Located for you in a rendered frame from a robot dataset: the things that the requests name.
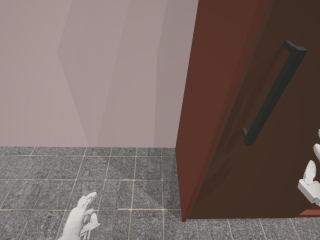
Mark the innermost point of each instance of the robot left hand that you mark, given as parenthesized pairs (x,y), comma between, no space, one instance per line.
(76,221)

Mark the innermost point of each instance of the handle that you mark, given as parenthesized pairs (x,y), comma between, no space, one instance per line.
(297,53)

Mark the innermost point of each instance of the robot right hand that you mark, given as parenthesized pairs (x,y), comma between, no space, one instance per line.
(310,188)

